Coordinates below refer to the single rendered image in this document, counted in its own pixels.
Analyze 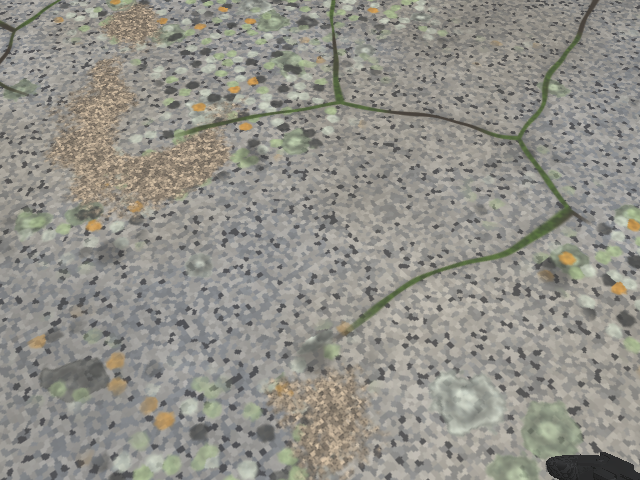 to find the robot right hand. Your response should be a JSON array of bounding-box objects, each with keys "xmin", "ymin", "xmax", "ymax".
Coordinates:
[{"xmin": 546, "ymin": 452, "xmax": 640, "ymax": 480}]

